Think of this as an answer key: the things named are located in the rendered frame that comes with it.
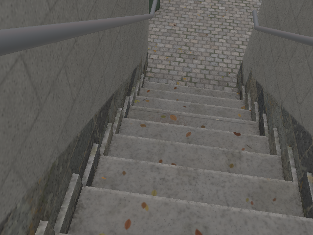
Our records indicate stairs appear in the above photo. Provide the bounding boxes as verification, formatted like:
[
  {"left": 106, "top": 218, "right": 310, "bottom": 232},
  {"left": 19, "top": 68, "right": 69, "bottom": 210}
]
[{"left": 67, "top": 81, "right": 313, "bottom": 235}]

